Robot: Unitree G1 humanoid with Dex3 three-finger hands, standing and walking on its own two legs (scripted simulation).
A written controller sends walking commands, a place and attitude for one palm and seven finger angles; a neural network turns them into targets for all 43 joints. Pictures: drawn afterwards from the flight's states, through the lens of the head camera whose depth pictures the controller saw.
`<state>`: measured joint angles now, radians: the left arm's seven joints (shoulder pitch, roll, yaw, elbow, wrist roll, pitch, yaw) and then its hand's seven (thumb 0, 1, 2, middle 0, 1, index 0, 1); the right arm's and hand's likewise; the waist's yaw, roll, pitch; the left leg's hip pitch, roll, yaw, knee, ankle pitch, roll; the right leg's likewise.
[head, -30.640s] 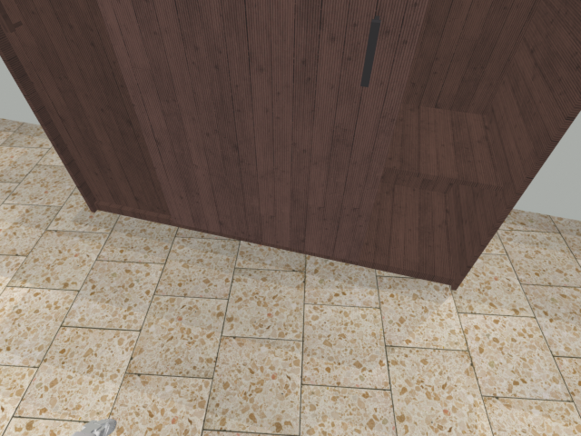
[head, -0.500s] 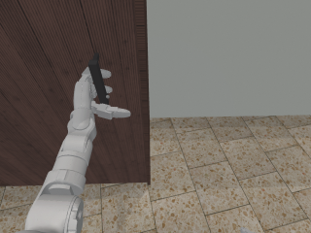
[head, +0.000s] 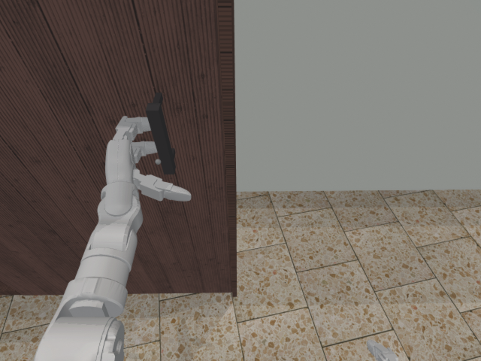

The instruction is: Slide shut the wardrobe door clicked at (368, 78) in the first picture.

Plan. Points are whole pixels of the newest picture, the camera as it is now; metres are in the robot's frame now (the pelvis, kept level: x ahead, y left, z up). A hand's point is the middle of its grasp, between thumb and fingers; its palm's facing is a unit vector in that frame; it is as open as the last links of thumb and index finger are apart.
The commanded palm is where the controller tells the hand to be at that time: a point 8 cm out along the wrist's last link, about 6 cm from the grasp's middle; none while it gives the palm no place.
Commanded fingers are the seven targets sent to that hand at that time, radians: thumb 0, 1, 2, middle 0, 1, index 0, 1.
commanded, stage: slip the hand off the handle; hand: left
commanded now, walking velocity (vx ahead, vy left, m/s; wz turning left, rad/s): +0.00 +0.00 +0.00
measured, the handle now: (164, 135) +0.46 +0.16 +0.14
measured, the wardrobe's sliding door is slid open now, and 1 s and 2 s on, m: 0.00 0.00 0.00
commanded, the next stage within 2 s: draw the hand back to the body in 1.02 s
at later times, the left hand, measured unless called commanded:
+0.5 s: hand (121, 175) +0.38 +0.21 +0.12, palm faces +0.19 -0.97 -0.14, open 14.7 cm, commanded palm +0.33 +0.25 +0.13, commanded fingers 0.00 -0.55 0.20 -0.25 -1.15 -0.25 -1.15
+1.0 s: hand (117, 225) +0.29 +0.19 +0.11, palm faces +0.19 -0.97 -0.12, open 14.7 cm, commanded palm +0.25 +0.24 +0.13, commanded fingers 0.00 -0.55 0.20 -0.25 -1.15 -0.25 -1.15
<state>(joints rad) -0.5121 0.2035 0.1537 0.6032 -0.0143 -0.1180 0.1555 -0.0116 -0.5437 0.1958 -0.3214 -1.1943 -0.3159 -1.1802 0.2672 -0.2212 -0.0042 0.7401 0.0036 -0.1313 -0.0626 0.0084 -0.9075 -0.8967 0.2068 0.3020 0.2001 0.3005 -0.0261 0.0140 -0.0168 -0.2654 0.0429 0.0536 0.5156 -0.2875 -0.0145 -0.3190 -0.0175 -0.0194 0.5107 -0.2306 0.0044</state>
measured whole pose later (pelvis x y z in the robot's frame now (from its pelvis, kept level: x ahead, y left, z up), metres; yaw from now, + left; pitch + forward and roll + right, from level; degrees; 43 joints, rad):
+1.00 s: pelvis +0.00 +0.00 +0.00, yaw +2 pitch -3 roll +0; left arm -0.03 0.22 0.12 0.08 -0.12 -0.02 -0.03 -0.01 -0.55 0.20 -0.26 -1.15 -0.26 -1.15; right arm 0.19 -0.23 0.04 0.69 0.03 -0.20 -0.10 0.01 -0.91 -0.90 0.21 0.30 0.20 0.30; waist 0.05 0.04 0.00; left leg -0.19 0.04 0.01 0.53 -0.30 -0.02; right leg -0.22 -0.03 -0.06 0.52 -0.26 0.00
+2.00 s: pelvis -0.01 +0.00 +0.01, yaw +2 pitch -6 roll -1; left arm 0.33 0.30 0.24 -0.29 -0.07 -0.06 0.14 -0.01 -0.02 0.45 -0.24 -0.85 -0.24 -0.84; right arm 0.20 -0.21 0.03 0.71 -0.01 -0.21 -0.09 0.01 -0.90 -0.90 0.21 0.30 0.20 0.30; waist 0.08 0.04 0.06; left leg -0.08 0.04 0.02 0.44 -0.26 -0.02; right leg -0.11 -0.02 -0.06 0.41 -0.20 0.00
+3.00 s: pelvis -0.01 +0.00 +0.00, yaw +2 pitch -2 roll -2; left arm 0.45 0.34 0.37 -0.37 -0.04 -0.14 0.15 0.02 0.90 0.89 -0.21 -0.31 -0.21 -0.30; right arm 0.18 -0.24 0.01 0.64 -0.01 -0.13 -0.08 0.01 -0.91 -0.90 0.21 0.30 0.20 0.30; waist 0.03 0.06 0.01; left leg -0.21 0.06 0.01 0.51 -0.28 -0.02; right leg -0.21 0.00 -0.06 0.42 -0.18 0.00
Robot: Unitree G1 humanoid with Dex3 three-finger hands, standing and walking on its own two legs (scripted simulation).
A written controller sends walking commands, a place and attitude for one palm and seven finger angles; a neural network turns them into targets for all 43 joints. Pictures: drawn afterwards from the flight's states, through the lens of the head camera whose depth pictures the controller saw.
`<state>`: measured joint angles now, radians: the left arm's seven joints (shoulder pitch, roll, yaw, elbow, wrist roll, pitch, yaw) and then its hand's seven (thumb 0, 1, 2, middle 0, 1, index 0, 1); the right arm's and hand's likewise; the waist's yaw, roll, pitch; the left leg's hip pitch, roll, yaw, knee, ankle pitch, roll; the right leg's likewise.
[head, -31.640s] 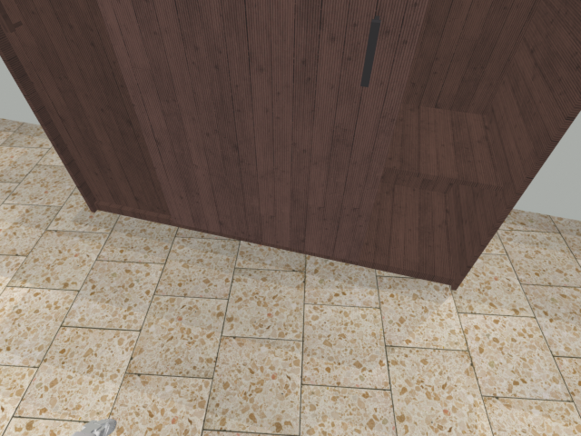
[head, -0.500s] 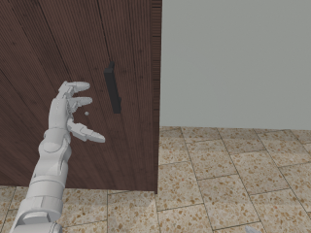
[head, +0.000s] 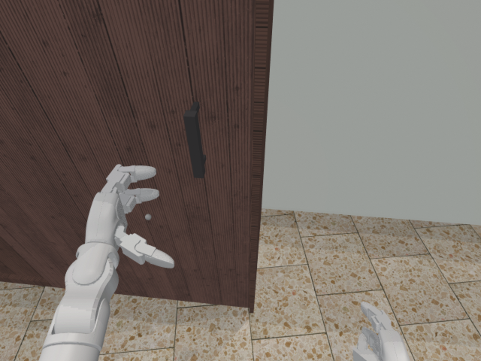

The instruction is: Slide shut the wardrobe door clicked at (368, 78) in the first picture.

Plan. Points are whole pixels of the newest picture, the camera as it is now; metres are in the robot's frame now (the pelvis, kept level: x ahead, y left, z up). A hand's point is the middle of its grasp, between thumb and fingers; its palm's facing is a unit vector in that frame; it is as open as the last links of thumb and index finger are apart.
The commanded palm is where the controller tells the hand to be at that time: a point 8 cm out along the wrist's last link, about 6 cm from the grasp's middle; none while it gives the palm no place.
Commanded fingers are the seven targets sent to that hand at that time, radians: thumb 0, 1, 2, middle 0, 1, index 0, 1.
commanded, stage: slip the hand off the handle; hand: left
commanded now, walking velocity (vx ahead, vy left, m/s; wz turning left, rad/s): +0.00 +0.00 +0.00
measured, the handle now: (197, 141) +0.47 +0.14 +0.14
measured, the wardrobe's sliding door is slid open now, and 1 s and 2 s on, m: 0.00 0.00 0.00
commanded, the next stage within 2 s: draw the hand back to the body in 0.02 s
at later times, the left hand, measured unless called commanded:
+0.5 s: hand (117, 236) +0.24 +0.21 +0.13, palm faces +0.11 -0.99 -0.02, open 14.7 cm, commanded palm +0.21 +0.25 +0.15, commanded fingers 0.00 -0.55 0.20 -0.25 -1.15 -0.25 -1.15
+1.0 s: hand (73, 248) +0.21 +0.25 +0.14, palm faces +0.44 -0.85 -0.28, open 12.2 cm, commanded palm +0.17 +0.28 +0.17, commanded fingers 0.00 0.32 0.62 -0.22 -0.64 -0.22 -0.64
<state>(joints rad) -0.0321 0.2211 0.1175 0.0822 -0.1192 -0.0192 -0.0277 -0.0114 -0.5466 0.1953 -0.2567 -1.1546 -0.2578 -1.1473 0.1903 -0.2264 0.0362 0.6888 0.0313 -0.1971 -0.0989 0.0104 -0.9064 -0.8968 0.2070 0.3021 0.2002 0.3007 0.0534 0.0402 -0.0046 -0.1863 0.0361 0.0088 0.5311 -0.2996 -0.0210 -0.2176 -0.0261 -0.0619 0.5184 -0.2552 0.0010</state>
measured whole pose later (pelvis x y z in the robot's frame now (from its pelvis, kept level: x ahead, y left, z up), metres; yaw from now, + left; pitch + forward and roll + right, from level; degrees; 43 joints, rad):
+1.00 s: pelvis +0.00 +0.00 +0.01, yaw +0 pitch -6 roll -1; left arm 0.33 0.30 0.24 -0.29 -0.07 -0.06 0.14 -0.01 -0.02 0.45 -0.24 -0.85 -0.24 -0.84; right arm 0.20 -0.21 0.03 0.71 -0.01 -0.21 -0.09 0.01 -0.90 -0.90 0.21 0.30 0.20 0.30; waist 0.08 0.04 0.06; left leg -0.08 0.04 0.02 0.44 -0.26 -0.02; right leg -0.11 -0.02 -0.06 0.41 -0.20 0.00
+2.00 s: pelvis -0.01 +0.00 +0.00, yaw -1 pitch -2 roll -2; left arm 0.45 0.34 0.37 -0.37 -0.04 -0.14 0.15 0.02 0.90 0.89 -0.21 -0.31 -0.21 -0.30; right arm 0.18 -0.24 0.01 0.64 -0.01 -0.13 -0.08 0.01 -0.91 -0.90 0.21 0.30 0.20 0.30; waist 0.03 0.06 0.01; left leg -0.21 0.06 0.01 0.51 -0.28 -0.02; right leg -0.21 0.00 -0.06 0.42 -0.18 0.00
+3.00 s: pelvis -0.19 +0.04 -0.04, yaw +4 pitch -4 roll -5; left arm 0.37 0.42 0.44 -0.56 0.00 -0.24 0.18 0.02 0.89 0.89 -0.22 -0.31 -0.22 -0.30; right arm 0.17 -0.22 -0.02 0.63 -0.04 -0.16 -0.10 0.01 -0.91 -0.90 0.21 0.30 0.20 0.30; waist -0.01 0.02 0.11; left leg -0.58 0.06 0.00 0.74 -0.13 0.05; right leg -0.60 0.05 0.02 1.09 -0.45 0.02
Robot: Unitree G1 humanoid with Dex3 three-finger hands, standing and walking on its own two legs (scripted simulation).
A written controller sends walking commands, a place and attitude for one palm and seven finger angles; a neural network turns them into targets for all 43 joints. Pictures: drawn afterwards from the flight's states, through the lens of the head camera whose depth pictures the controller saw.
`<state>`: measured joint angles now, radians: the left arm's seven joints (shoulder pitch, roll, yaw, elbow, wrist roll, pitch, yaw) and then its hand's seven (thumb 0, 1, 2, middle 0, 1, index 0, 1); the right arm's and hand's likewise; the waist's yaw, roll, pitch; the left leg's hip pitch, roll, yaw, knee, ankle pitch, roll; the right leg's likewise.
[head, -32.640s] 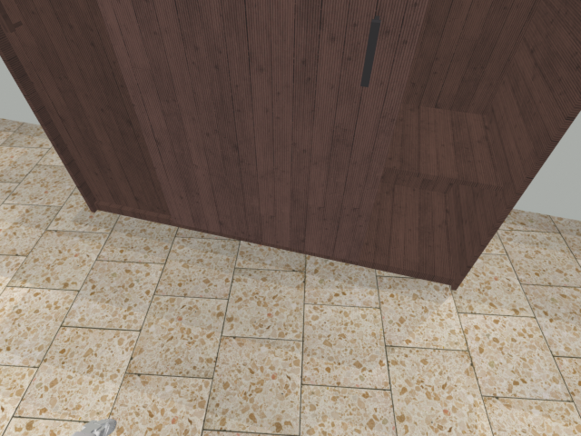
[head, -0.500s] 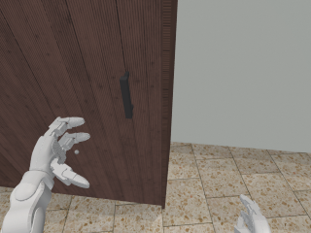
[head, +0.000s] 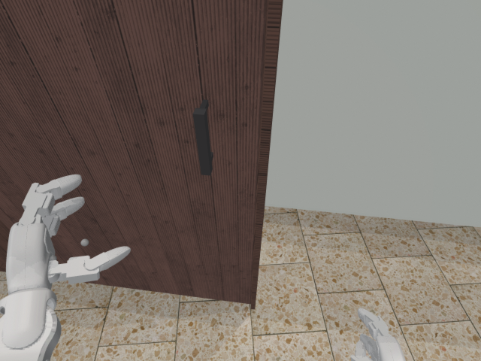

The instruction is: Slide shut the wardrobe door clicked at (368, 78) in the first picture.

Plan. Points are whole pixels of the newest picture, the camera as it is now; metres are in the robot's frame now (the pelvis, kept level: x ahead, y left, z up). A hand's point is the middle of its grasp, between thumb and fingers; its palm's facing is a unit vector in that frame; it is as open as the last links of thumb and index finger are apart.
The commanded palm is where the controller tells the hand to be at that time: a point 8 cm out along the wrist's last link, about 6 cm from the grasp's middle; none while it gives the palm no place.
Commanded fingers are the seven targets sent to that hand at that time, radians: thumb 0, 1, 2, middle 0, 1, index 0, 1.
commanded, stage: draw the hand back to the body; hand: left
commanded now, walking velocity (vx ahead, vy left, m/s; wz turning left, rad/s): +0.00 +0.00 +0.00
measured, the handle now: (205, 138) +0.47 +0.14 +0.13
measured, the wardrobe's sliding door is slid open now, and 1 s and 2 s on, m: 0.00 0.00 0.00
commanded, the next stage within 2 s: step back with the hand held close in 0.72 s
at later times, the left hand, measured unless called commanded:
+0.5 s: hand (57, 246) +0.19 +0.27 +0.16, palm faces +0.51 -0.79 -0.35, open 7.7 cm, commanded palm +0.15 +0.30 +0.17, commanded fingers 0.00 0.90 0.90 -0.20 -0.30 -0.20 -0.30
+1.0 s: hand (62, 241) +0.20 +0.27 +0.15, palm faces +0.47 -0.78 -0.41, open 7.4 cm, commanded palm +0.14 +0.30 +0.17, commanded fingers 0.00 0.90 0.90 -0.20 -0.30 -0.20 -0.30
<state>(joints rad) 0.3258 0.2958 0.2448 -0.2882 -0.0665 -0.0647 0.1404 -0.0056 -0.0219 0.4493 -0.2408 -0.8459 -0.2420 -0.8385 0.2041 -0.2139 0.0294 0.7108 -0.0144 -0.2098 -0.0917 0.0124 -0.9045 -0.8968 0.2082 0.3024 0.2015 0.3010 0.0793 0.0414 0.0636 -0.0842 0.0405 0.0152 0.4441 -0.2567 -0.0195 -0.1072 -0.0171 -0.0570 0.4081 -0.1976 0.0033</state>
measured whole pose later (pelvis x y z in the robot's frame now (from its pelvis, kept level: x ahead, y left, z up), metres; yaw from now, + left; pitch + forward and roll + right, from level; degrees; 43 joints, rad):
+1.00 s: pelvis +0.00 +0.00 +0.00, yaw +0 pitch -2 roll -2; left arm 0.45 0.34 0.37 -0.37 -0.04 -0.14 0.15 0.02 0.90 0.89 -0.21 -0.31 -0.21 -0.30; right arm 0.18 -0.24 0.01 0.64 -0.01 -0.13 -0.08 0.01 -0.91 -0.90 0.21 0.30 0.20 0.30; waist 0.03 0.06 0.01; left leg -0.21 0.06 0.01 0.51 -0.28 -0.02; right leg -0.21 0.00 -0.06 0.42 -0.18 0.00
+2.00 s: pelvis -0.19 +0.03 -0.05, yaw +4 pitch -4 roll -5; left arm 0.37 0.42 0.44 -0.56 0.00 -0.24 0.18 0.02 0.89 0.89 -0.22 -0.31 -0.22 -0.30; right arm 0.17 -0.22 -0.02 0.63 -0.04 -0.16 -0.10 0.01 -0.91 -0.90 0.21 0.30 0.20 0.30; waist -0.01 0.02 0.11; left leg -0.58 0.06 0.00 0.74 -0.13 0.05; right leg -0.60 0.05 0.02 1.09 -0.45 0.02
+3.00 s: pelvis -0.35 +0.03 -0.02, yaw +0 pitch -2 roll +0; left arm 0.49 0.35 0.36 -0.48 -0.04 -0.17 0.17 0.02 0.89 0.89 -0.21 -0.31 -0.21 -0.30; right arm 0.29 -0.26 -0.03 0.67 -0.01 -0.13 -0.10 0.01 -0.91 -0.90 0.21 0.30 0.20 0.30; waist -0.01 -0.02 -0.01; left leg -0.30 0.08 0.07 0.58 -0.27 0.01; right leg -0.24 -0.02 -0.11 0.62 -0.35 -0.03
